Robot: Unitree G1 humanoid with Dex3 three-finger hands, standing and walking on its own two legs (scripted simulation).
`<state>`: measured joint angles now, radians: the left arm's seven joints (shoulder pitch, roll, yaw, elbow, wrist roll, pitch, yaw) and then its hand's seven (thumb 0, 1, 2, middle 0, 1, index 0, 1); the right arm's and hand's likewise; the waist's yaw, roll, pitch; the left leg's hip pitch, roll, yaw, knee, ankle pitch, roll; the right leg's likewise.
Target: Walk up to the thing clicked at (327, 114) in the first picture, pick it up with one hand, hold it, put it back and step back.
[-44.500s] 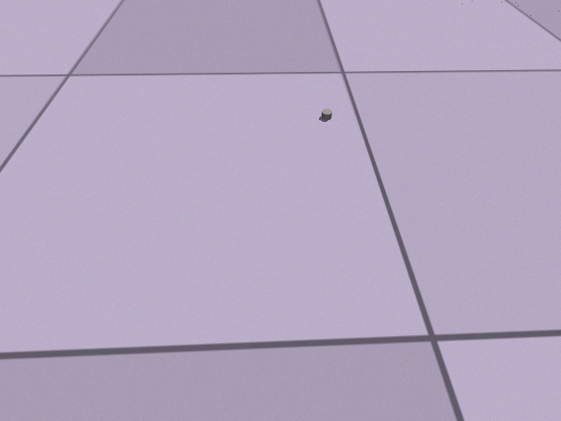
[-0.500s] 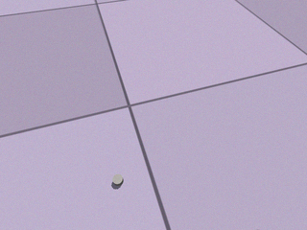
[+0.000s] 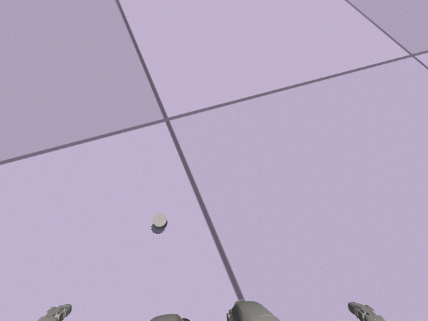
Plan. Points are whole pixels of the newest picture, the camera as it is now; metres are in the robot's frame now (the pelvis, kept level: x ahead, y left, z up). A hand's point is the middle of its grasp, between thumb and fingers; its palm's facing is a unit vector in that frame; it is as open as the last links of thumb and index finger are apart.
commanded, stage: step back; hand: left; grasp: from above
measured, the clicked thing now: (160, 221) +0.55 +0.19 -0.75
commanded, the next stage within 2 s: none
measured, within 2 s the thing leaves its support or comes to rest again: neither
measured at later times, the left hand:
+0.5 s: hand out of the picture +0.03 +0.27 -0.16, palm faces -0.01 -0.93 -0.36, open 7.4 cm
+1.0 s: hand out of the picture -0.16 +0.21 -0.13, palm faces -0.05 -0.91 -0.41, open 7.4 cm
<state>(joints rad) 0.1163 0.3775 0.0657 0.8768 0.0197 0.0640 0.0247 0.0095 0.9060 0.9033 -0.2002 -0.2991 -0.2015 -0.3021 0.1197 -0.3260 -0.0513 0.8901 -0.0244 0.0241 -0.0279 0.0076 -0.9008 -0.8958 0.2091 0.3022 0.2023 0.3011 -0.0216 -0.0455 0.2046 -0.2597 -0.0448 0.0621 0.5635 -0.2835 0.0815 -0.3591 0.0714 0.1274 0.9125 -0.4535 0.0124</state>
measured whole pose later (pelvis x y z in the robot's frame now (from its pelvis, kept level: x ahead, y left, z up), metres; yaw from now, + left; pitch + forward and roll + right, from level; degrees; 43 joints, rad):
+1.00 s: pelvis -0.26 -0.06 +0.00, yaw -2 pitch -2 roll +2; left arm 0.20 0.34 0.08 0.81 0.05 0.06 -0.01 0.01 0.90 0.90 -0.20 -0.30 -0.20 -0.30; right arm 0.16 -0.42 -0.05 0.83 0.00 0.04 -0.03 0.01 -0.90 -0.90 0.21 0.30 0.20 0.30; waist 0.02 0.02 0.14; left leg -0.49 -0.10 -0.12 1.17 -0.49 -0.01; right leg -0.32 0.00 0.06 0.64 -0.28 -0.02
